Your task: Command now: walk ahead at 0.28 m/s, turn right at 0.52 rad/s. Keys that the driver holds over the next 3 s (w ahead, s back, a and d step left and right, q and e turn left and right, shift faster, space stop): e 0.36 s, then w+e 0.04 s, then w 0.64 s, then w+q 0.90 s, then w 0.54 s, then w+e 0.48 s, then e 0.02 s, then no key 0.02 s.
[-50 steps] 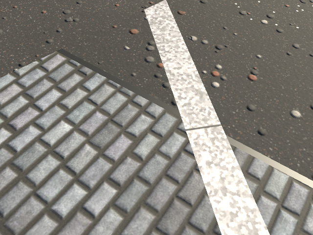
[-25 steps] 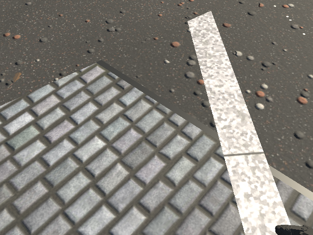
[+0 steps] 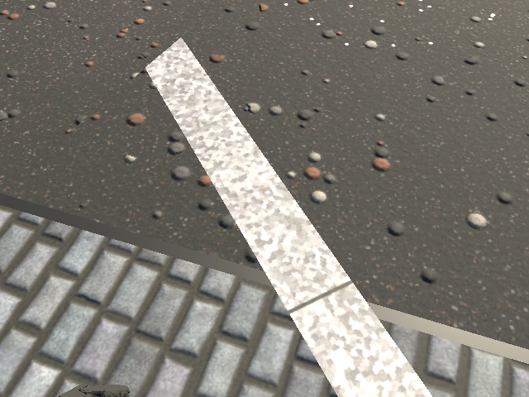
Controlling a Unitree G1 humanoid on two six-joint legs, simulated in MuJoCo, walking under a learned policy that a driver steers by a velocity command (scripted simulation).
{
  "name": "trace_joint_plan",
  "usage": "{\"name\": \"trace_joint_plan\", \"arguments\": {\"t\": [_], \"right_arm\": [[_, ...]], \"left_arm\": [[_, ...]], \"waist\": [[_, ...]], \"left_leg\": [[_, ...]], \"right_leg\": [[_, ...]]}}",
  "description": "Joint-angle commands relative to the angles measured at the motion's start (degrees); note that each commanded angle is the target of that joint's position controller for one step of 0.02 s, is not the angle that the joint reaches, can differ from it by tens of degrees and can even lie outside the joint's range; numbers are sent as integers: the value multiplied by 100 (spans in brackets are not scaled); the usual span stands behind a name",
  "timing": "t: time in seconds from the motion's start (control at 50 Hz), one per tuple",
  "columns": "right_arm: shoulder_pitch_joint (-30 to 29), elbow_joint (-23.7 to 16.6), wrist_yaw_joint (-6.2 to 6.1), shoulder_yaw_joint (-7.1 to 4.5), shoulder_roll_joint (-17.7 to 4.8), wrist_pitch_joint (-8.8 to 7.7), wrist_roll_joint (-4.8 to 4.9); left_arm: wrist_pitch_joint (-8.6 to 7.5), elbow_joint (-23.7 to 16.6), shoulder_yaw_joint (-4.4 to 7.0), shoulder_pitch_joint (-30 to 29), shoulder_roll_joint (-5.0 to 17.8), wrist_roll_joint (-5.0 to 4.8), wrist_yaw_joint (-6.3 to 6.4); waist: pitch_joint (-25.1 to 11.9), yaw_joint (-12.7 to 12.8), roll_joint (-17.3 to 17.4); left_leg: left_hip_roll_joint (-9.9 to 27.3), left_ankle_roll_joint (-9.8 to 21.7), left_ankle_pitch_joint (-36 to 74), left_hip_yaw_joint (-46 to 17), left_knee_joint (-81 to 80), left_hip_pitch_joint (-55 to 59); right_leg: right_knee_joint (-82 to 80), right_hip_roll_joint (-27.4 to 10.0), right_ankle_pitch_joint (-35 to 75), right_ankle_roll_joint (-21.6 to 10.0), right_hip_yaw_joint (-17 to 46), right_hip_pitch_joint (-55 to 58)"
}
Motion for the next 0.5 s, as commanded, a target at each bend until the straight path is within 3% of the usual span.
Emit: {"name": "trace_joint_plan", "arguments": {"t": [0.02, 0.04, 0.06, 0.08, 0.1, 0.12, 0.14, 0.16, 0.18, 0.22, 0.28, 0.36, 0.4, 0.46, 0.5], "right_arm": [[-286, -421, -135, -312, -1252, 111, 83], [-456, -507, -133, -287, -1196, 110, 132], [-155, -620, -88, -141, -744, 45, -35], [622, -770, 31, 36, -322, -60, -201], [336, -684, 130, -72, -982, -145, -95], [-299, -914, 132, -91, -1057, -133, 84], [-508, -948, 61, -71, -937, -90, 28], [-562, -929, -19, -90, -958, -4, -52], [-473, -920, -36, -109, -977, 90, -61], [-286, -867, -73, -71, -796, 187, -106], [-455, -896, -145, -22, -671, 233, -132], [-922, -1018, -128, -24, -667, 304, -64], [-1116, -1093, -74, -24, -672, 259, -22], [-1131, -1127, 25, -45, -723, 101, 30], [-827, -1045, 81, -52, -601, -29, 23]], "left_arm": [[-57, -343, 321, 717, 819, -2, -48], [-48, -196, 468, 1455, 1097, 10, 42], [12, -164, 545, 1718, 1476, 26, 198], [-1, -491, 548, 1252, 1949, 184, 249], [18, -606, 493, 1357, 1585, 166, 208], [15, -626, 422, 985, 1347, 103, 196], [21, -580, 374, 707, 1122, -15, 208], [37, -609, 322, 510, 967, -52, 248], [64, -630, 320, 396, 979, 15, 266], [81, -613, 358, 276, 1068, 97, 294], [148, -539, 404, 358, 1205, 71, 406], [348, -596, 403, 241, 1218, 7, 541], [382, -616, 394, 270, 1198, -1, 554], [362, -553, 336, 481, 1097, 28, 498], [343, -477, 239, 561, 914, 28, 471]], "waist": [[-590, 725, 764], [-962, 1174, 602], [-1450, 1083, -336], [-2393, 399, -1393], [-3295, 938, -362], [-2455, 874, -106], [-1502, 642, 390], [-1159, 495, 404], [-958, 322, 250], [-918, 183, 4], [-1159, 244, -110], [-1115, 383, -411], [-1027, 486, -612], [-984, 607, -847], [-825, 388, -731]], "left_leg": [[1462, 420, 6854, -267, 1717, -207], [1231, 225, 6240, -200, 2887, -692], [740, -88, 2645, -250, 4637, -2093], [-399, -478, -1848, -1055, 6985, -4129], [-152, -413, -1537, -2246, 7301, -4211], [92, -311, -1058, -2180, 6998, -4417], [303, -325, -666, -2020, 6417, -4577], [453, -353, -433, -2001, 6002, -4389], [485, -372, -285, -1992, 5736, -3989], [408, -496, -159, -1862, 5222, -3595], [284, -666, 197, -1862, 4432, -3566], [166, -692, 782, -1985, 3561, -3457], [122, -619, 833, -1995, 3026, -3342], [101, -421, 510, -1814, 2316, -2913], [99, -174, 828, -1629, 1289, -2047]], "right_leg": [[-132, 598, -498, -327, -405, 1297], [-709, 705, 116, -538, -269, 2425], [-585, -149, 2148, -876, 896, 4027], [-434, -1871, 4153, -2371, 3914, 5805], [-936, -1922, 3170, -2467, 4089, 5688], [-1130, -1593, 2358, -2130, 3332, 4994], [-1320, -1216, 1850, -1780, 2747, 3984], [-1473, -1019, 1613, -1621, 2464, 3283], [-1638, -860, 1502, -1552, 2298, 2637], [-1711, -667, 1843, -1520, 2046, 2021], [-1548, -519, 1997, -1416, 1923, 1985], [-1607, -275, -333, -1081, 2229, 1842], [-1764, -230, -1972, -1035, 2539, 1789], [-1644, -378, -2797, -1039, 2848, 1914], [-1381, -217, -3280, -863, 2859, 1597]]}}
